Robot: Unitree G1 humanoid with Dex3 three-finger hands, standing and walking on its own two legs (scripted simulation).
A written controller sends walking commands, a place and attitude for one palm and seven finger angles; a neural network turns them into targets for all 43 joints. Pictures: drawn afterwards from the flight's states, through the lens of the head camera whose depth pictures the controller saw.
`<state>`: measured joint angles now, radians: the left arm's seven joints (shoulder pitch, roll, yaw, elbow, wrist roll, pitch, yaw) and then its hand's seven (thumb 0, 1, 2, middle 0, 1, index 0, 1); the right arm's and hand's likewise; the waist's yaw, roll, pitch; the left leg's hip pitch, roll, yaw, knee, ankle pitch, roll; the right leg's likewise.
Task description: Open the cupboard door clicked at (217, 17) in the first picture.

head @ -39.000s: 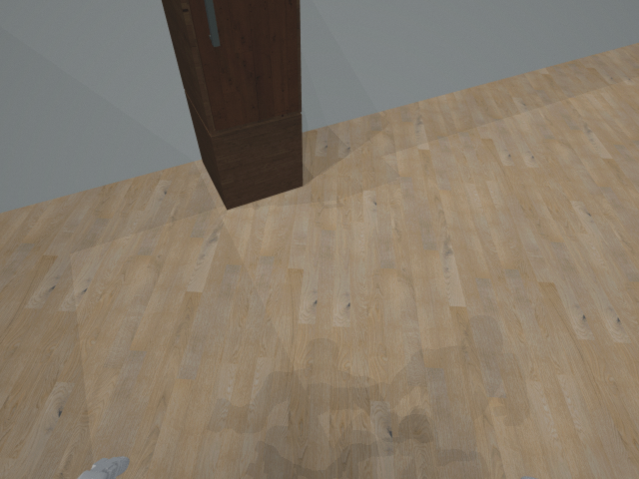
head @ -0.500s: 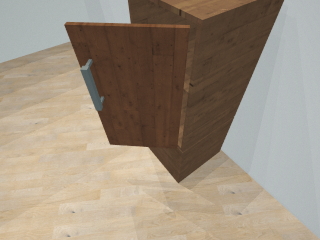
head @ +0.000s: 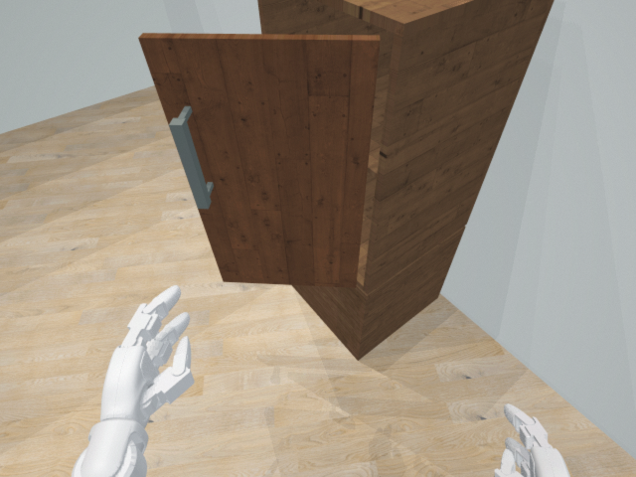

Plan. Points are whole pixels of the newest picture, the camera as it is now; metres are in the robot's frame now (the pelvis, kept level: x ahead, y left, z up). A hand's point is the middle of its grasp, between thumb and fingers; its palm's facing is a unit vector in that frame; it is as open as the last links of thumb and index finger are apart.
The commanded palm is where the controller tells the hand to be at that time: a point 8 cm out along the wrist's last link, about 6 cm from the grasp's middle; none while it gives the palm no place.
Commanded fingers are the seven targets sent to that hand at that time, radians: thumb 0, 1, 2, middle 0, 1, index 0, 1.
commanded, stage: raise the hand with hooked fingers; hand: left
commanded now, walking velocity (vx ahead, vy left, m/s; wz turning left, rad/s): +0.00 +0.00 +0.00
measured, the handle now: (195, 160) +0.59 +0.23 +0.08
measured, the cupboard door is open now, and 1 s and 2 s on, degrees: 49 49 49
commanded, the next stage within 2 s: move the hooked fingers beside the handle in 1.84 s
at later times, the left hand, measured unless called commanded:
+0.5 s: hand (142, 405) +0.21 +0.22 +0.01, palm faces -0.13 -0.99 -0.05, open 10.6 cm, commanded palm +0.17 +0.29 +0.02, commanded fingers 0.00 -0.01 0.51 -0.27 -0.88 -0.27 -0.88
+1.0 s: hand (72, 353) +0.24 +0.29 +0.07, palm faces +0.04 -1.00 -0.07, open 13.4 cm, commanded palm +0.22 +0.34 +0.07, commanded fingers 0.00 -0.50 0.30 -0.30 -1.20 -0.30 -1.20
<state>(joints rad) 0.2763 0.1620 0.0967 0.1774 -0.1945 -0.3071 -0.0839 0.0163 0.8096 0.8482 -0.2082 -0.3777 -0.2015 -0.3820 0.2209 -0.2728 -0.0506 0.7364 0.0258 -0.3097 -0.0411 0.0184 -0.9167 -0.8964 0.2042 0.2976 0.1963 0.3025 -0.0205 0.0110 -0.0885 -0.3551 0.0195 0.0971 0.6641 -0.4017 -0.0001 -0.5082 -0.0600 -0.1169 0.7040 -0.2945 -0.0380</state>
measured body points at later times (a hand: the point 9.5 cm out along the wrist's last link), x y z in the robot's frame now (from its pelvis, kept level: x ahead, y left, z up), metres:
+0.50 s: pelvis -0.04 +0.03 -0.04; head +0.01 +0.04 +0.40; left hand +0.21 +0.27 +0.02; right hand +0.13 -0.16 -0.13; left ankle -0.04 +0.12 -0.72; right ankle +0.04 -0.09 -0.72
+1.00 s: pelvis -0.01 +0.04 -0.01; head +0.01 +0.05 +0.43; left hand +0.24 +0.34 +0.08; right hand +0.18 -0.19 -0.07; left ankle -0.04 +0.12 -0.72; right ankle +0.04 -0.09 -0.72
